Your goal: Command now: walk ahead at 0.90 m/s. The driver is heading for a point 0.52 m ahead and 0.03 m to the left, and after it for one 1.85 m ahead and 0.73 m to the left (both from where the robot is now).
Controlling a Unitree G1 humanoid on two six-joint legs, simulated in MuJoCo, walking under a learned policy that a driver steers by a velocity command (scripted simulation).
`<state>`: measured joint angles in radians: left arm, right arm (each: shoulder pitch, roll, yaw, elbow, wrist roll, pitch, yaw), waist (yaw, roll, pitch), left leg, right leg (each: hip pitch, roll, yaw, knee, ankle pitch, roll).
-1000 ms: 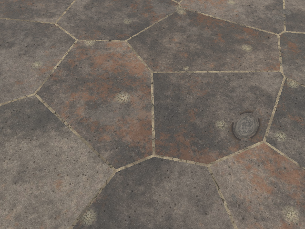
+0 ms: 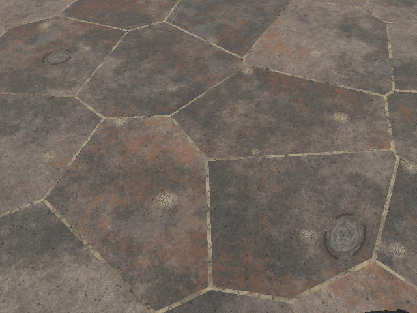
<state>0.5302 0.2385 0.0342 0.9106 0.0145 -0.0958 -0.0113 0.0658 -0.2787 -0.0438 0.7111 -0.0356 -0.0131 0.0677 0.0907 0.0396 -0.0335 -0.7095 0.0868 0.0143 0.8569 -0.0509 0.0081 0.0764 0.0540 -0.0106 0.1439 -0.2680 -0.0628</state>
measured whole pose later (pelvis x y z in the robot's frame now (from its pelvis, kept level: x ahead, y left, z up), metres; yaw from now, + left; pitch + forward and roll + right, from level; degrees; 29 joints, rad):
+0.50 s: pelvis +0.42 +0.06 -0.01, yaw +0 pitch +1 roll +2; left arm 0.05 0.25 0.01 0.76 0.04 -0.06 -0.06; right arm 0.53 -0.24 -0.05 0.97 0.00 -0.10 0.02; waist -0.06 -0.03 0.01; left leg 0.10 -0.10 0.08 0.17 -0.28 0.08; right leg -0.78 -0.14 -0.02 0.82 0.06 -0.07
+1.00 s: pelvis +0.90 +0.08 -0.02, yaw +20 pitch +0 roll -2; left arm 0.47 0.27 0.05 0.98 0.02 -0.13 0.00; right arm 0.02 -0.30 -0.04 0.71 -0.02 0.00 0.08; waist 0.05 0.03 0.04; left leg -0.78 0.09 0.12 0.85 0.06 0.14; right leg 0.20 0.03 -0.31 0.19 -0.38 0.02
